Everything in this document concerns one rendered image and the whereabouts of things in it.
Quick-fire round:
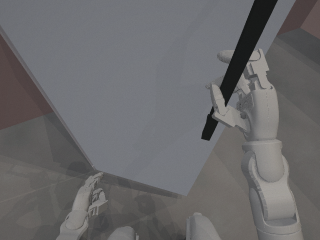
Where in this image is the robot thigh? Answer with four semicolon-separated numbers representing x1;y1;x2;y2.
107;227;139;240
185;215;221;240

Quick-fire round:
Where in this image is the robot right thigh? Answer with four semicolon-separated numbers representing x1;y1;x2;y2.
185;215;221;240

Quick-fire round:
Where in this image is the fridge door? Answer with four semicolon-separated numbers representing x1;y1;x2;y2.
0;0;296;196

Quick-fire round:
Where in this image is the robot left thigh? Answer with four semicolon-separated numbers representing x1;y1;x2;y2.
107;227;139;240

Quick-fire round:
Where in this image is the robot left hand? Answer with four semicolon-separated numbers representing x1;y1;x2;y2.
71;172;108;218

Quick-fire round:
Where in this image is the handle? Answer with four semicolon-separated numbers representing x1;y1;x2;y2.
201;0;278;141

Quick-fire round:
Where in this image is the right robot forearm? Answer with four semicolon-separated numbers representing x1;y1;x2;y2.
241;139;304;240

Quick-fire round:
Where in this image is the robot right hand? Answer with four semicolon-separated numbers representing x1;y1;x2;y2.
205;48;279;142

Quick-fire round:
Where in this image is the left robot forearm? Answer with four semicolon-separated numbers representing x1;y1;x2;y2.
56;209;90;240

